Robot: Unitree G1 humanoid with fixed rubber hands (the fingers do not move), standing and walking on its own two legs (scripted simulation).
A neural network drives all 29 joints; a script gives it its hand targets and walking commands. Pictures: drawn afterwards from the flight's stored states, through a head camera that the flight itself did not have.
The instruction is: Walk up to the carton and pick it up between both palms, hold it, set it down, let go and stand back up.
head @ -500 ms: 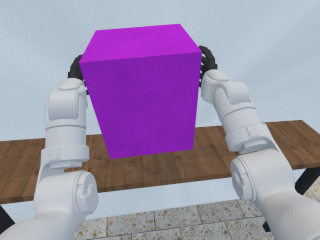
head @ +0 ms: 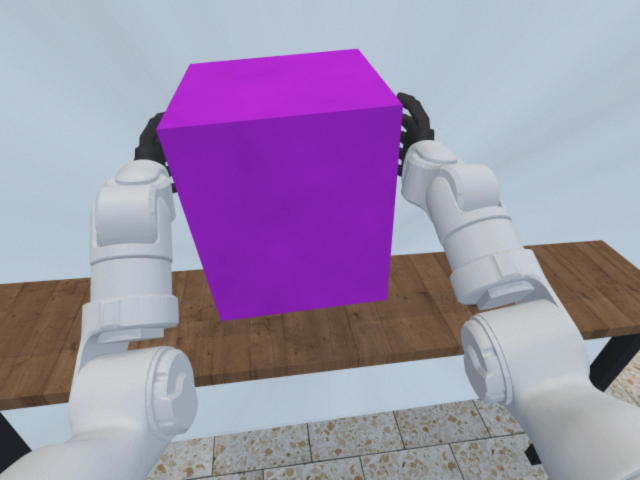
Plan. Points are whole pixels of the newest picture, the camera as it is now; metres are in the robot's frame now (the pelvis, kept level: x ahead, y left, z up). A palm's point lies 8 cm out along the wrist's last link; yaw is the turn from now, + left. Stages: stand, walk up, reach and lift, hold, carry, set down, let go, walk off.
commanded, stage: hold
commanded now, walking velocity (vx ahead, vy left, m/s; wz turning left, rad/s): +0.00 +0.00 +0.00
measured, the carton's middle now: (290, 183) +0.39 +0.00 +0.24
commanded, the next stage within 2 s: none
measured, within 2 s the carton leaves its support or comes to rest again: neither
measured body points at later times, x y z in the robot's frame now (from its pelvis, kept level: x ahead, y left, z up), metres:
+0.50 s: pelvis +0.00 +0.00 +0.00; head -0.07 +0.01 +0.44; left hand +0.40 +0.15 +0.26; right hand +0.39 -0.15 +0.29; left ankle +0.02 +0.12 -0.75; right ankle -0.01 -0.12 -0.75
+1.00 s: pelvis +0.00 +0.00 +0.00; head -0.08 +0.02 +0.44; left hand +0.39 +0.15 +0.27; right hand +0.39 -0.15 +0.29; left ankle +0.02 +0.12 -0.75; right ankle -0.01 -0.12 -0.75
